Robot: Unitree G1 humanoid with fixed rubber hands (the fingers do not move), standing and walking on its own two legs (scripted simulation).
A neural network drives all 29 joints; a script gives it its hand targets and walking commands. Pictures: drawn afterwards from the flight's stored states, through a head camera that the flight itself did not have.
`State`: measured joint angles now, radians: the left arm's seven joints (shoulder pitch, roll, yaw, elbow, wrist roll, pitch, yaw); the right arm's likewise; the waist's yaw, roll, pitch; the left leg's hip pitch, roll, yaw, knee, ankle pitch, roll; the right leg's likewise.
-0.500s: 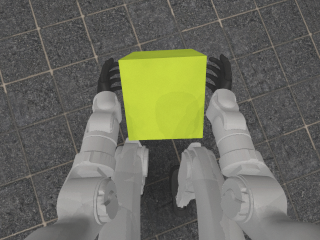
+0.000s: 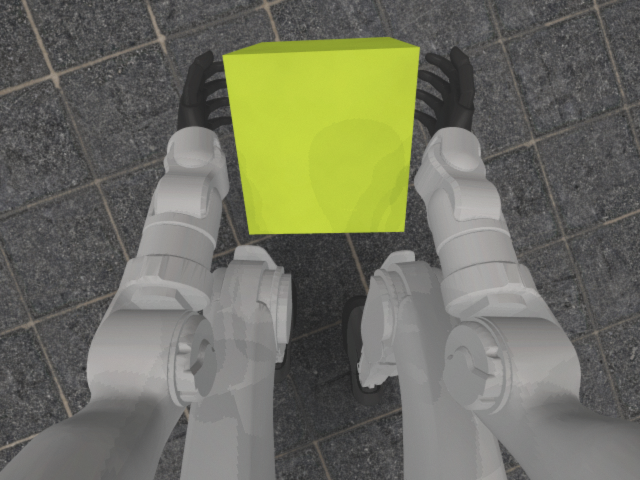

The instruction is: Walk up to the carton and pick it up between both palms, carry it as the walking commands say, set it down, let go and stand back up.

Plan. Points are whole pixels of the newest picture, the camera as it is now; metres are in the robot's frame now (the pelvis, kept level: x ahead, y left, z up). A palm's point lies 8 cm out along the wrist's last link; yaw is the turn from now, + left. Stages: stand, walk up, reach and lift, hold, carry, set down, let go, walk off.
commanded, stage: set down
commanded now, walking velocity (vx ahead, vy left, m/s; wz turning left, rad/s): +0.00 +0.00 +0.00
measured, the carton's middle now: (325, 126) +0.51 +0.02 -0.26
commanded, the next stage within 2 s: none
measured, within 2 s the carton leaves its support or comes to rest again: neither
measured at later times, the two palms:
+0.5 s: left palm (221, 86) +0.53 +0.15 -0.18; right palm (462, 101) +0.52 -0.14 -0.17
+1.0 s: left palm (220, 82) +0.54 +0.15 -0.18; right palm (462, 98) +0.53 -0.15 -0.17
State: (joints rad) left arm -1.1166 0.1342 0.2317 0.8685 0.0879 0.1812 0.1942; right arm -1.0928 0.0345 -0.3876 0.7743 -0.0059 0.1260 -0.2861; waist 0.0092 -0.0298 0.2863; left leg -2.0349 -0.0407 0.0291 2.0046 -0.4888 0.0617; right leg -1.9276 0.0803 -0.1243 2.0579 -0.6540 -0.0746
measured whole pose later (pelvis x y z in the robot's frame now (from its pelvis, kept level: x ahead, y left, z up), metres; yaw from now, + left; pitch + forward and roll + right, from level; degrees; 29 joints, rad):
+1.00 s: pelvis +0.01 -0.01 -0.04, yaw -1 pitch +34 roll -1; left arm -1.36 0.22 0.37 0.97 0.11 0.17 -0.04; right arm -1.28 -0.08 -0.40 0.82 -0.04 0.15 -0.15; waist 0.01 -0.03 0.33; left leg -2.19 0.00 0.05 2.11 -0.51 0.06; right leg -2.11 0.12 -0.12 2.17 -0.65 -0.07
